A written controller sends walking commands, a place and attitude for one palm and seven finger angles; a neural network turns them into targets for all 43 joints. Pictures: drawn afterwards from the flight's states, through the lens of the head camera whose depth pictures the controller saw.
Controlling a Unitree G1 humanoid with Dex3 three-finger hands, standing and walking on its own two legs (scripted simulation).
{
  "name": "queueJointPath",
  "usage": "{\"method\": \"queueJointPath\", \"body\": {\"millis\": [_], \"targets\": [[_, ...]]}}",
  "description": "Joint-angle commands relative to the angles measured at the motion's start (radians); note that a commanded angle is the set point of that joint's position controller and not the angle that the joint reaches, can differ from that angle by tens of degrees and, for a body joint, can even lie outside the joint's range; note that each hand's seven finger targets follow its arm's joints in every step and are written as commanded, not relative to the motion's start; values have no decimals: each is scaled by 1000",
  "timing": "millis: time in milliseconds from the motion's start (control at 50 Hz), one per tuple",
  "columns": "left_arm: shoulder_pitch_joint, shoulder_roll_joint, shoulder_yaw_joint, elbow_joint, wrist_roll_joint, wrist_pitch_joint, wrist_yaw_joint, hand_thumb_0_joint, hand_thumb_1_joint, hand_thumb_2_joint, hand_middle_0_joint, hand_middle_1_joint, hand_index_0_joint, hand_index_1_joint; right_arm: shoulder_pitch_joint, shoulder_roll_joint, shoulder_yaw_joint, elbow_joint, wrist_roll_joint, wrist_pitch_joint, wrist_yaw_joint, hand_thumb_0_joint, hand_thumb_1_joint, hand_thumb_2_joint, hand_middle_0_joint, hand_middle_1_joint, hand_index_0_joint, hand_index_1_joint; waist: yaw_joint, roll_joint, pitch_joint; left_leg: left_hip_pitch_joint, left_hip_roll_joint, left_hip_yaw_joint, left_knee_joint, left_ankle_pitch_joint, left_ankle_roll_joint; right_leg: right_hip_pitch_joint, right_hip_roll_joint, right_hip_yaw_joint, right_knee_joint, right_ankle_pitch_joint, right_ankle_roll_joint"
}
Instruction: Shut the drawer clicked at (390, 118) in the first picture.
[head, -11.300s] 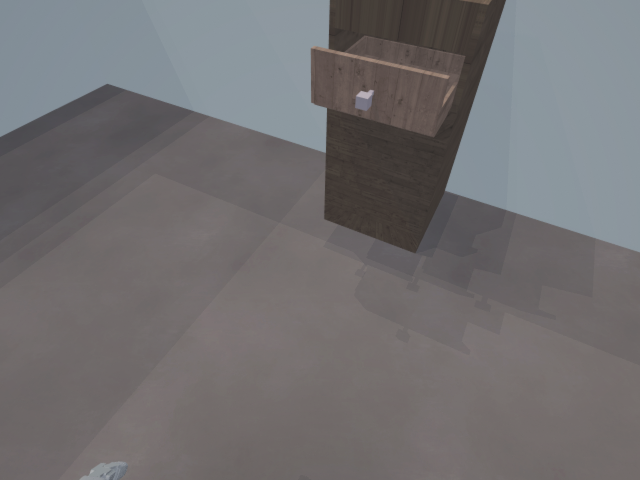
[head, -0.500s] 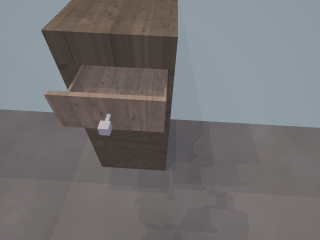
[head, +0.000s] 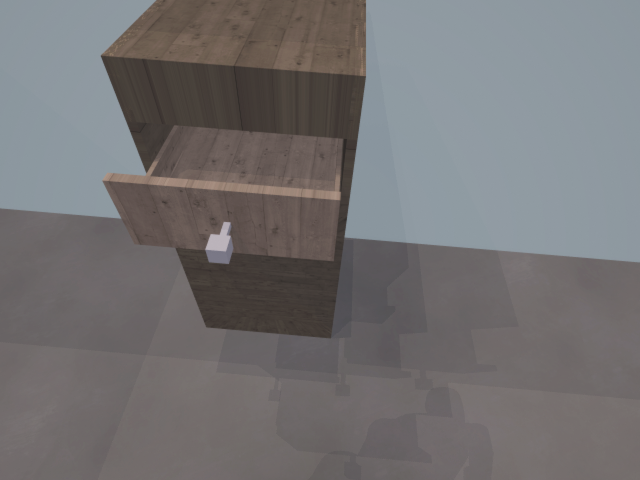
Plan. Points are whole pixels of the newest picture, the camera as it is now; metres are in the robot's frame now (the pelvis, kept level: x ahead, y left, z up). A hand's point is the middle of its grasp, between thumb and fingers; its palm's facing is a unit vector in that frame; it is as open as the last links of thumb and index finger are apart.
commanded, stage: look again from close up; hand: left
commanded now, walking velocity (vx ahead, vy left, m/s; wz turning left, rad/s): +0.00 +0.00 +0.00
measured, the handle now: (222, 240) +0.48 +0.20 -0.04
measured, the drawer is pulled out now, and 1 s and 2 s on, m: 0.16 0.16 0.16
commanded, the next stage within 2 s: shuffle to correct the standing spot in 0.44 s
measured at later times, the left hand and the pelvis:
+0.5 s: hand out of the picture +0.01 +0.16 -0.18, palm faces +0.02 -0.98 -0.17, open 7.4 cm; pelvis +0.01 +0.00 +0.00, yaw +0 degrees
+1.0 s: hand out of the picture +0.03 +0.17 -0.18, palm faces +0.05 -0.98 -0.20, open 7.4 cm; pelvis +0.07 +0.00 -0.01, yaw +0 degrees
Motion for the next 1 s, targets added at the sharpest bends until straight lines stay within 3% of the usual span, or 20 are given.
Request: {"method": "queueJointPath", "body": {"millis": [0,60,200,520,560,620,660,680,720,740,760,780,800,820,840,860,880,920,980], "targets": [[54,88,15,-19,-3,-12,9,0,900,900,-200,-300,-200,-300,36,-110,-14,-29,3,-15,-11,0,-900,-900,200,300,200,300,-4,25,32,20,139,-151,-107,30,5,-78,-94,81,-89,44,-25],[61,82,14,-13,-4,-12,8,0,900,900,-200,-300,-200,-300,41,-107,-14,-25,2,-16,-12,0,-900,-900,200,300,200,300,-3,34,33,20,140,-153,-113,21,5,-82,-96,76,-86,45,-25],[62,78,17,-10,-3,-15,12,0,900,900,-200,-300,-200,-300,46,-100,-15,-17,1,-22,-15,0,-900,-900,200,300,200,300,-1,14,12,53,140,-142,-87,137,7,-72,-100,79,-80,109,-23],[49,79,22,-8,-4,-14,12,0,900,900,-200,-300,-200,-300,42,-101,-14,-14,-1,-23,-18,0,-900,-900,200,300,200,300,-1,29,11,69,139,-138,-87,178,1,-60,-103,75,-86,131,-21],[61,73,25,-5,-1,-11,9,0,900,900,-200,-300,-200,-300,60,-97,-14,-6,-4,-17,-15,0,-900,-900,200,300,200,300,-2,24,-8,65,135,-131,-79,46,5,-54,-96,65,-63,21,-31],[69,76,33,-8,7,-7,-2,0,900,900,-200,-300,-200,-300,56,-108,-23,-14,-8,-8,-7,0,-900,-900,200,300,200,300,3,15,48,-12,130,-142,-80,-173,16,-81,-90,65,-50,-141,-51],[86,84,40,-8,8,-7,-7,0,900,900,-200,-300,-200,-300,43,-101,-26,-27,-9,-5,-3,0,-900,-900,200,300,200,300,11,2,103,-82,107,-127,-50,-245,11,-92,-107,102,-77,-216,-68],[103,90,44,-7,9,-8,-8,0,900,900,-200,-300,-200,-300,37,-94,-25,-36,-9,-5,-1,0,-900,-900,200,300,200,300,18,-34,115,-120,91,-104,-3,-227,9,-71,-122,128,-98,-227,-80],[133,110,55,0,4,-11,-3,0,900,900,-200,-300,-200,-300,21,-69,-20,-56,-10,-11,-1,0,-900,-900,200,300,200,300,26,-108,122,-196,49,-27,132,-134,-12,-8,-191,217,-142,-138,-118],[132,112,57,-2,3,-13,2,0,900,900,-200,-300,-200,-300,21,-60,-19,-60,-12,-12,-4,0,-900,-900,200,300,200,300,20,-121,130,-195,55,-6,166,-99,-21,-5,-227,228,-142,4,-133],[121,107,54,-4,2,-14,5,0,900,900,-200,-300,-200,-300,28,-56,-15,-57,-11,-13,-7,0,-900,-900,200,300,200,300,11,-100,115,-156,68,-8,156,-65,-25,-9,-229,201,-111,161,-135],[110,99,53,-8,3,-15,7,0,900,900,-200,-300,-200,-300,48,-52,-16,-50,-8,-14,-11,0,-900,-900,200,300,200,300,-1,-71,102,-96,78,-16,125,25,-25,-25,-199,154,-61,296,-119],[96,84,51,-11,3,-14,12,0,900,900,-200,-300,-200,-300,91,-56,-14,-33,-6,-21,-15,0,-900,-900,200,300,200,300,-20,-11,64,-9,98,-49,67,210,-18,-29,-147,86,26,425,-89],[99,68,45,-15,0,-15,18,0,900,900,-200,-300,-200,-300,142,-81,-17,-13,-6,-28,-22,0,-900,-900,200,300,200,300,-26,53,6,102,134,-104,63,495,5,-54,-99,38,118,445,-54],[92,54,39,-22,-8,-14,25,0,900,900,-200,-300,-200,-300,181,-105,-21,-2,-4,-32,-34,0,-900,-900,200,300,200,300,-30,139,-37,181,187,-163,63,776,46,-86,-73,6,165,330,-22],[83,59,39,-28,-13,-12,31,0,900,900,-200,-300,-200,-300,184,-121,-25,4,2,-31,-43,0,-900,-900,200,300,200,300,-24,196,-48,241,231,-204,49,1005,79,-127,-53,-8,184,130,-6],[65,87,44,-42,-12,-10,34,0,900,900,-200,-300,-200,-300,162,-148,-32,-3,9,-30,-47,0,-900,-900,200,300,200,300,-18,221,-26,280,268,-229,35,1169,107,-185,-44,1,200,-65,0],[14,100,54,-60,-11,-2,33,0,900,900,-200,-300,-200,-300,144,-160,-43,-20,7,-26,-52,0,-900,-900,200,300,200,300,-28,182,-13,308,295,-246,7,1193,134,-246,-50,17,244,-199,3],[21,51,49,-60,-6,9,30,0,900,900,-200,-300,-200,-300,111,-115,-41,-33,2,-17,-53,0,-900,-900,200,300,200,300,-10,109,-34,295,292,-215,-8,1067,135,-234,-63,16,219,-157,7]]}}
